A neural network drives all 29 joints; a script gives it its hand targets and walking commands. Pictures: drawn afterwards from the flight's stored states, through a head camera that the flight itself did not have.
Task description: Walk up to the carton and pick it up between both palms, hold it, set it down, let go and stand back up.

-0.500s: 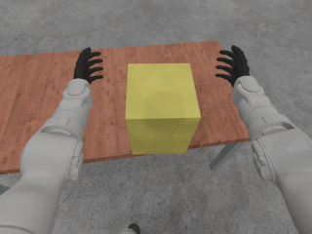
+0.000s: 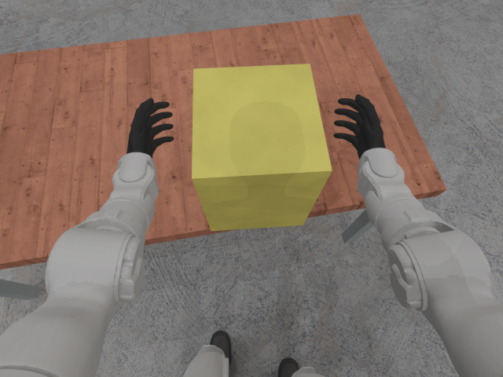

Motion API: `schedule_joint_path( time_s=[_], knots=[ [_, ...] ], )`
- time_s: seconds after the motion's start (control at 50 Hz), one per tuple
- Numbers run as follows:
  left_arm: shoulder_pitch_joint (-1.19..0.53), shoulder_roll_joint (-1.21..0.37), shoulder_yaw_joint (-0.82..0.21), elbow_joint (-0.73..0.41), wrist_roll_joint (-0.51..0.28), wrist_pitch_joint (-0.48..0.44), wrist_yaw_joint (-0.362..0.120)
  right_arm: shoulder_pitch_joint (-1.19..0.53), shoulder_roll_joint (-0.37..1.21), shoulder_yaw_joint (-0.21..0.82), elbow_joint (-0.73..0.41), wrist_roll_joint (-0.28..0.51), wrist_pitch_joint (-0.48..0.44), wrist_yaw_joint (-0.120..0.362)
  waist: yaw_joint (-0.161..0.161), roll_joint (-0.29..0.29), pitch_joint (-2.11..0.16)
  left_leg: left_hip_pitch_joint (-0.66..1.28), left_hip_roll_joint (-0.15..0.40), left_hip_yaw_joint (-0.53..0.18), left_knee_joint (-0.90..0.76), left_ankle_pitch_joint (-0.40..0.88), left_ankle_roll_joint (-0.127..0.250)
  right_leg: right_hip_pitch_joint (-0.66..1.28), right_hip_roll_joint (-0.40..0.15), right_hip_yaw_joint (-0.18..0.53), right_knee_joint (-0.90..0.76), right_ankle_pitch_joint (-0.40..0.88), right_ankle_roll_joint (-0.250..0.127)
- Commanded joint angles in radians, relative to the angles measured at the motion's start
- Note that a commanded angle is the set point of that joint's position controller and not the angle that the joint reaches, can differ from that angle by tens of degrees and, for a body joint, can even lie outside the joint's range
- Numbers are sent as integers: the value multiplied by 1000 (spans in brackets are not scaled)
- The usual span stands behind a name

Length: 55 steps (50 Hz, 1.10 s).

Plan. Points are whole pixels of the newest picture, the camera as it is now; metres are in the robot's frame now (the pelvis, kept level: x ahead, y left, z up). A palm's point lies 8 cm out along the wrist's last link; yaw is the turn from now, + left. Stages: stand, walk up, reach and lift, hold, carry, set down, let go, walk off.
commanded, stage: reach and lift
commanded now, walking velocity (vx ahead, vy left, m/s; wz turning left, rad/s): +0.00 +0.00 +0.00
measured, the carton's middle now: (255, 156) +0.50 +0.04 -0.06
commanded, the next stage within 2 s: none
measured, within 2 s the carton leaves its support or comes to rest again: neither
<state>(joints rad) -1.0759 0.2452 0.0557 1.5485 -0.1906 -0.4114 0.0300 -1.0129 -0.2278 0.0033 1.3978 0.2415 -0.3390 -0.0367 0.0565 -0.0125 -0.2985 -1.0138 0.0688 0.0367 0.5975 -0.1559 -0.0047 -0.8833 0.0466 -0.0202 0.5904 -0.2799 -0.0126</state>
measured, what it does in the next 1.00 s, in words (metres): stands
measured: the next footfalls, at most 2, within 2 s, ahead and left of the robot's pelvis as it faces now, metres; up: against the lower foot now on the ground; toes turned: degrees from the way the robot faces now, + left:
none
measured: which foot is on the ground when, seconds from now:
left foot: down 0.00-1.00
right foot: down 0.00-1.00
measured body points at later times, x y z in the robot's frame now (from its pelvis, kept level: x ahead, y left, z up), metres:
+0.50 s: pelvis -0.01 +0.01 -0.02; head +0.15 +0.01 +0.40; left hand +0.47 +0.20 -0.01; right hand +0.49 -0.13 +0.00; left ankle +0.04 +0.12 -0.71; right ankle -0.03 -0.11 -0.71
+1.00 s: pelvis +0.00 +0.01 +0.01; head +0.15 +0.02 +0.43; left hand +0.44 +0.18 +0.00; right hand +0.45 -0.11 +0.00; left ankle +0.04 +0.12 -0.71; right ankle -0.03 -0.11 -0.71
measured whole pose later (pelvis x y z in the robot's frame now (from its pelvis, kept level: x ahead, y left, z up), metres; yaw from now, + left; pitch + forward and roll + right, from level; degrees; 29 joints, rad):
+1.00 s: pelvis +0.00 +0.01 +0.01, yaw +0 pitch +27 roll -2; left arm -0.93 0.00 0.68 1.23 0.49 -0.39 0.11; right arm -0.88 0.10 -0.87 1.10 -0.64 -0.42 -0.03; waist 0.04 -0.02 -0.15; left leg -0.87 0.06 0.06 0.55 -0.15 0.01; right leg -0.75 0.03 -0.02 0.55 -0.27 -0.01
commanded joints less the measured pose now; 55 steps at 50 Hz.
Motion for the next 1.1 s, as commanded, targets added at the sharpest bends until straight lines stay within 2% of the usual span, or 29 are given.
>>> schedule_joint_path(
  time_s=[0.0,0.1,0.22,0.4,0.48,0.56,0.62,0.66,0.7,0.72,0.76,0.86,0.94,1.08],
  knots=[
    [-390,126,31,-91,21,-77,4,-446,-152,-6,-128,-3,-85,-6,11,6,-781,658,-25,20,137,527,-59,127,-4,-45,23,483,71],
    [-381,126,48,-48,29,-101,3,-447,-131,11,-83,3,-113,0,22,-15,-748,591,-28,26,163,510,-46,91,-1,-44,57,436,72],
    [-433,108,38,-115,17,-116,10,-480,-120,-14,-127,-26,-123,-1,18,7,-830,611,-26,31,192,518,-58,66,6,-50,82,454,70],
    [-422,83,75,-113,61,-112,19,-478,-101,-62,-115,-78,-128,-12,11,6,-815,578,-28,35,195,476,-56,80,4,-39,87,443,59],
    [-432,43,99,-123,90,-108,26,-488,-53,-96,-122,-120,-121,-16,11,2,-782,564,-26,36,183,441,-51,80,0,-37,80,397,50],
    [-439,-14,167,-140,171,-102,26,-489,18,-178,-136,-218,-116,-14,11,-3,-739,562,-27,47,164,411,-43,105,-8,-33,67,365,40],
    [-432,-63,245,-174,272,-87,33,-471,77,-282,-165,-342,-111,-21,3,1,-712,573,-34,61,144,407,-37,146,-7,-30,53,378,35],
    [-443,-256,280,-213,382,-77,10,-488,317,-357,-206,-507,-102,10,10,16,-669,625,-33,68,129,423,-26,142,-8,-53,32,371,29],
    [-433,-531,350,-225,553,-63,-42,-469,628,-483,-200,-737,-111,82,-2,42,-594,707,-27,68,117,449,-21,126,-14,-91,10,348,19],
    [-400,-581,374,-218,605,-59,-53,-438,667,-530,-195,-801,-122,108,-7,56,-587,739,-22,63,114,491,-25,130,-14,-98,3,349,13],
    [-351,-613,409,-231,664,-50,-51,-377,716,-570,-185,-889,-124,131,-12,38,-596,774,-16,61,101,542,-11,156,-10,-105,-14,349,15],
    [-286,-604,458,-279,731,-13,-25,-301,721,-624,-204,-973,-110,142,-21,10,-550,762,-14,68,55,563,0,237,-13,-94,-54,347,26],
    [-283,-587,483,-338,749,-1,-2,-296,705,-660,-222,-985,-114,133,-12,14,-545,815,-6,64,46,616,-4,210,-12,-93,-94,297,17],
    [-268,-544,509,-410,766,15,16,-293,674,-684,-265,-973,-101,112,-10,20,-546,794,-20,75,14,573,9,275,-27,-75,-117,324,22]
  ],
)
